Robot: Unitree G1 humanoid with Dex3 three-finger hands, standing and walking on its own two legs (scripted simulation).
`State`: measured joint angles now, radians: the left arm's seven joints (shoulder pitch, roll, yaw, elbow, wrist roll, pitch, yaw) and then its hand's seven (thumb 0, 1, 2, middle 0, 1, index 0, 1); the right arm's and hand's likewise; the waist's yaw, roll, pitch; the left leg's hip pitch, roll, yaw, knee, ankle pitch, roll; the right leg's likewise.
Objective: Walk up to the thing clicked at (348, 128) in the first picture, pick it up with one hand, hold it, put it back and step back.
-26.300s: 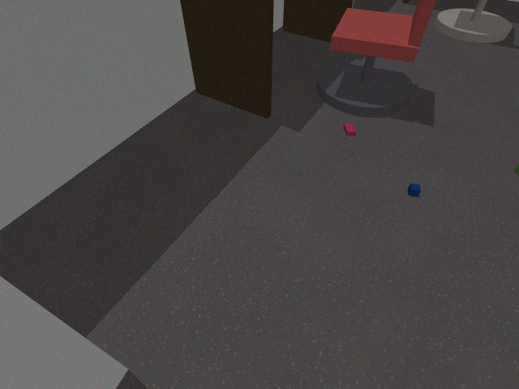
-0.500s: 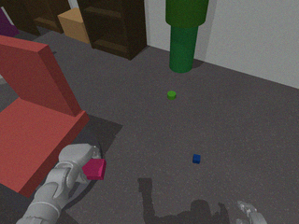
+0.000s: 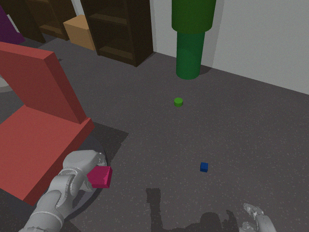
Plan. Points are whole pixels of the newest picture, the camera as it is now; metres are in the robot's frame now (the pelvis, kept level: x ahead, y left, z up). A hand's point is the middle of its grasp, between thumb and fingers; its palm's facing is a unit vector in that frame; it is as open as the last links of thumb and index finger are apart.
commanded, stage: hold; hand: left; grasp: from above
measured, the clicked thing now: (96, 176) +0.30 +0.21 -0.07
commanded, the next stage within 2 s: crouch in 0.70 s
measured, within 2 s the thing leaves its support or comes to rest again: neither
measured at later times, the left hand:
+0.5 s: hand (84, 177) +0.29 +0.23 -0.03, palm faces -0.46 -0.03 -0.89, open 8.3 cm
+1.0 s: hand (86, 175) +0.30 +0.23 -0.04, palm faces -0.45 -0.04 -0.89, open 8.3 cm
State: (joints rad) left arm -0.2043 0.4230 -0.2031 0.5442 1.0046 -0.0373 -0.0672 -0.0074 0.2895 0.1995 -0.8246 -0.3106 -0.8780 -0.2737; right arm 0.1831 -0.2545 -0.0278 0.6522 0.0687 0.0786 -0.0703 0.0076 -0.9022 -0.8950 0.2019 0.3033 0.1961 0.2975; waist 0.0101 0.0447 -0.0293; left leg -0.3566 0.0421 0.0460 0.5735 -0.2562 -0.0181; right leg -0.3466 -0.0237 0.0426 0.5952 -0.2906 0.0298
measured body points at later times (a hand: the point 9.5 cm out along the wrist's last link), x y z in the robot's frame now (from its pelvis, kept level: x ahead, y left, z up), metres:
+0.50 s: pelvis +0.00 +0.00 +0.01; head +0.02 -0.01 +0.45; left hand +0.31 +0.23 +0.02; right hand +0.16 -0.24 -0.11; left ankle +0.02 +0.13 -0.73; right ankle +0.01 -0.14 -0.73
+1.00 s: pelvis +0.01 +0.00 +0.01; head +0.04 -0.01 +0.45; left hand +0.32 +0.23 +0.01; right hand +0.16 -0.25 -0.11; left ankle +0.02 +0.13 -0.73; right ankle +0.01 -0.14 -0.73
